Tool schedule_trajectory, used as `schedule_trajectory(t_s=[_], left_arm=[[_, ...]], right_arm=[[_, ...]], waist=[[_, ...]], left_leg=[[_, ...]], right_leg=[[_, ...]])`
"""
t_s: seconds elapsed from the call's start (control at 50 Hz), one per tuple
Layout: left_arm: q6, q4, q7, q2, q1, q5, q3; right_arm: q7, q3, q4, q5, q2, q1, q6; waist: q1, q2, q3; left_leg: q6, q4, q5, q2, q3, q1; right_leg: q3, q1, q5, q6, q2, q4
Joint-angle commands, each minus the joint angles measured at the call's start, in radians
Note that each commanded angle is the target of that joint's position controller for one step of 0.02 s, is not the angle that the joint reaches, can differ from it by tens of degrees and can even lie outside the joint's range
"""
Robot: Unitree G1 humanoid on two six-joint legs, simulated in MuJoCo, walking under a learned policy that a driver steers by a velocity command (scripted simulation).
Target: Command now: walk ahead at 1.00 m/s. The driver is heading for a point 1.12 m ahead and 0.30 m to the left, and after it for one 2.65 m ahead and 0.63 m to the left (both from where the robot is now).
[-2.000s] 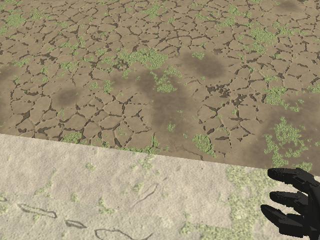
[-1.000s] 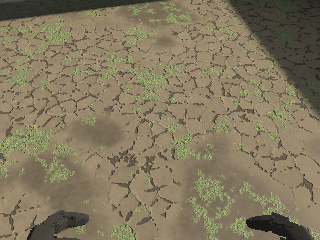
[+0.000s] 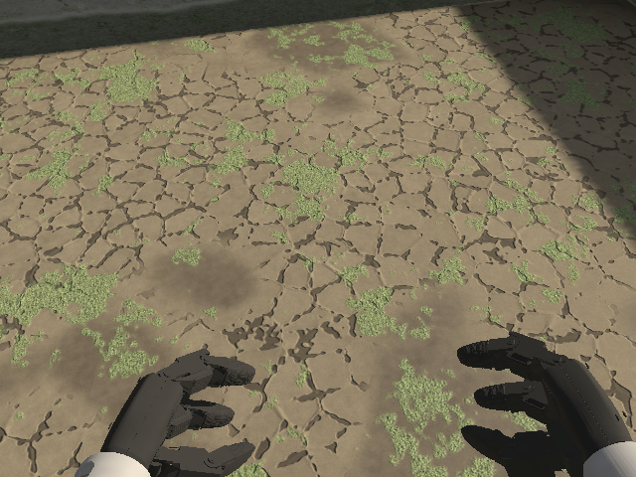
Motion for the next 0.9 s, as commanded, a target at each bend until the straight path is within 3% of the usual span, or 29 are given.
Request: schedule_trajectory(t_s=[0.02, 0.9], left_arm=[[-0.019, -0.115, 0.007, 0.087, -0.147, 0.003, 0.039], [-0.016, -0.119, 0.026, 0.056, -0.121, 0.005, 0.03]], right_arm=[[-0.005, -0.033, -0.115, -0.001, -0.073, -0.148, -0.022], [-0.011, -0.018, -0.099, -0.012, -0.042, -0.159, -0.027]], waist=[[0.002, 0.004, -0.158], [0.0, -0.013, -0.158]], left_leg=[[0.007, -0.066, 0.133, 0.087, -0.095, 0.037], [0.026, -0.089, 0.114, 0.077, -0.111, 0.053]], right_leg=[[0.128, 0.076, 0.135, 0.007, -0.111, -0.083], [0.123, 0.08, 0.15, 0.022, -0.114, -0.098]])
